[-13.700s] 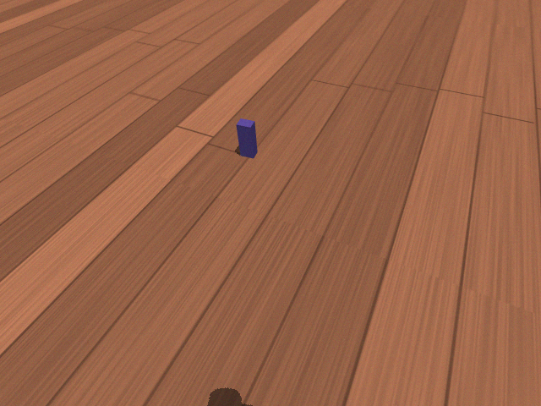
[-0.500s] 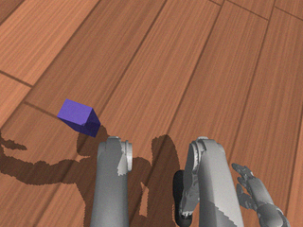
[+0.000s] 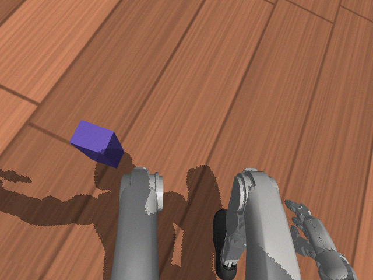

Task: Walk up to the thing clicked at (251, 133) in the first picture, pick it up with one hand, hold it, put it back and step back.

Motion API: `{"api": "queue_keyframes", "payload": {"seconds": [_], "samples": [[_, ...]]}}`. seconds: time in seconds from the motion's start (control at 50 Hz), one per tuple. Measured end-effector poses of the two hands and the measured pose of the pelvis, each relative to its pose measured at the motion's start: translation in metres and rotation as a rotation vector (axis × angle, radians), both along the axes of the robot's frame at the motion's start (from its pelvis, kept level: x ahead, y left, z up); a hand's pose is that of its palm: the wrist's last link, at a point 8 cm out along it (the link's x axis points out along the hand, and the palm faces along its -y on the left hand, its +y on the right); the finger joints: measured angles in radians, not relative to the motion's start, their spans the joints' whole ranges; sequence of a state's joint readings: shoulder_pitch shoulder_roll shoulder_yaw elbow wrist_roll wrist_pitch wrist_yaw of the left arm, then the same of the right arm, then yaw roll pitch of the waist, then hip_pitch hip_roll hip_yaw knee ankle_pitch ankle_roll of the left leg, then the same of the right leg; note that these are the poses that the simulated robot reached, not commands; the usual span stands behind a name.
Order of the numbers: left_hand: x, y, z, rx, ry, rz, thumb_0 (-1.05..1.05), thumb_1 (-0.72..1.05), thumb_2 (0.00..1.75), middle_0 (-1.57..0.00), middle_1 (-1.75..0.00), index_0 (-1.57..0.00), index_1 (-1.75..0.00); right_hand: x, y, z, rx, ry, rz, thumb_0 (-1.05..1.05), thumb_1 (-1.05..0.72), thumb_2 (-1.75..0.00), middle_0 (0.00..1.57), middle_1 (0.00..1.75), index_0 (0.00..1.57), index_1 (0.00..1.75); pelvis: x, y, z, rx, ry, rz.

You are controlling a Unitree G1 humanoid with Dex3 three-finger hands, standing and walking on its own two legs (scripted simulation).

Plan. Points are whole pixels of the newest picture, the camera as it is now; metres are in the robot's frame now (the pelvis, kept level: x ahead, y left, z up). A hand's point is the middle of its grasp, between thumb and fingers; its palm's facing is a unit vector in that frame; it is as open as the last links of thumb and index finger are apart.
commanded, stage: go down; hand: left
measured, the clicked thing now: (101, 147) +0.40 +0.26 -0.27
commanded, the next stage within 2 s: none
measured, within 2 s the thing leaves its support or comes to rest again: neither
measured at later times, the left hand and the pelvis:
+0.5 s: hand out of the picture +0.29 +0.47 +0.03, palm faces +0.35 -0.93 -0.03, open 17.6 cm; pelvis +0.00 +0.00 +0.00, yaw +0 degrees
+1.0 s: hand out of the picture +0.29 +0.47 +0.03, palm faces +0.36 -0.93 -0.02, open 17.7 cm; pelvis +0.00 +0.00 +0.00, yaw +0 degrees
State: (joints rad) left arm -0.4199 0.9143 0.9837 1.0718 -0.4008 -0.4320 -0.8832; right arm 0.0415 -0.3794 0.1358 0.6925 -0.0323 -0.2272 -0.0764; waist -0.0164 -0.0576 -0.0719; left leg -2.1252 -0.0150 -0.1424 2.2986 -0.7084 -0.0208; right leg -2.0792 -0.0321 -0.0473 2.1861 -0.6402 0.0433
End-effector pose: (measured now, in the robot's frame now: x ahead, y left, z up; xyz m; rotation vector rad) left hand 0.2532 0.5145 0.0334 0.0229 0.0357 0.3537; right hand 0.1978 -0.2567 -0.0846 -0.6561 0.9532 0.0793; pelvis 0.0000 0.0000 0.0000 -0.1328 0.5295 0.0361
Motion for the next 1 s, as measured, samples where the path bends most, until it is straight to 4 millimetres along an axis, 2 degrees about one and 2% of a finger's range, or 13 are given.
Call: {"api": "queue_keyframes", "payload": {"seconds": [0.12, 0.22, 0.34, 0.48, 0.6, 0.72, 0.88, 1.0], "samples": [[0.009, -0.008, -0.009, -0.013, -0.009, -0.043, -0.02, -0.55, 0.06, -0.05, -0.02, -0.03, -0.04, 0.002, 0.001, 0.000, -0.009, -0.008, 0.000, 0.01, -0.91, -0.90, 0.21, 0.30, 0.21, 0.30, 0.000, 0.001, -0.003, -0.007, -0.009, 0.001], [0.014, -0.013, -0.002, -0.011, -0.005, -0.062, -0.02, -0.55, 0.06, -0.05, -0.03, -0.03, -0.04, 0.003, 0.002, 0.006, 0.002, -0.032, -0.024, 0.01, -0.92, -0.90, 0.21, 0.30, 0.21, 0.30, 0.001, 0.001, 0.001, -0.011, -0.005, 0.000], [0.004, -0.006, 0.011, -0.015, -0.007, -0.005, -0.02, -0.54, 0.07, -0.05, -0.02, -0.03, -0.05, 0.003, 0.002, 0.010, 0.016, -0.041, -0.035, 0.01, -0.92, -0.90, 0.21, 0.30, 0.21, 0.30, 0.002, 0.001, 0.006, -0.004, 0.006, 0.002], [-0.006, 0.000, 0.003, -0.006, 0.011, 0.015, -0.02, -0.54, 0.06, -0.04, -0.02, -0.02, -0.04, 0.001, 0.001, 0.002, 0.004, -0.014, -0.002, 0.01, -0.92, -0.90, 0.20, 0.30, 0.21, 0.30, -0.002, 0.000, 0.002, 0.002, -0.003, 0.001], [0.005, -0.007, -0.008, -0.009, -0.018, -0.033, -0.02, -0.58, 0.05, -0.05, -0.02, -0.03, -0.04, 0.000, 0.001, 0.001, -0.011, -0.012, 0.005, 0.01, -0.92, -0.90, 0.21, 0.30, 0.21, 0.30, -0.003, 0.000, -0.003, -0.004, -0.016, 0.000], [0.015, -0.012, -0.001, -0.015, -0.021, -0.057, -0.02, -0.59, 0.05, -0.05, -0.02, -0.03, -0.04, 0.001, 0.002, 0.009, -0.005, -0.036, -0.025, 0.01, -0.92, -0.90, 0.21, 0.30, 0.21, 0.30, 0.000, 0.002, 0.001, -0.012, -0.008, -0.001], [-0.001, -0.003, 0.007, -0.019, 0.014, 0.011, -0.02, -0.56, 0.07, -0.04, -0.02, -0.02, -0.05, 0.001, 0.002, 0.011, 0.010, -0.033, -0.034, 0.01, -0.92, -0.90, 0.20, 0.30, 0.21, 0.30, 0.001, 0.003, 0.008, -0.005, 0.007, 0.002], [-0.006, 0.000, -0.001, -0.006, -0.003, 0.019, -0.02, -0.57, 0.06, -0.04, -0.02, -0.02, -0.04, 0.001, 0.003, 0.003, -0.002, -0.008, -0.001, 0.01, -0.92, -0.90, 0.20, 0.30, 0.21, 0.30, -0.002, 0.002, 0.002, 0.000, -0.002, 0.003]]}}
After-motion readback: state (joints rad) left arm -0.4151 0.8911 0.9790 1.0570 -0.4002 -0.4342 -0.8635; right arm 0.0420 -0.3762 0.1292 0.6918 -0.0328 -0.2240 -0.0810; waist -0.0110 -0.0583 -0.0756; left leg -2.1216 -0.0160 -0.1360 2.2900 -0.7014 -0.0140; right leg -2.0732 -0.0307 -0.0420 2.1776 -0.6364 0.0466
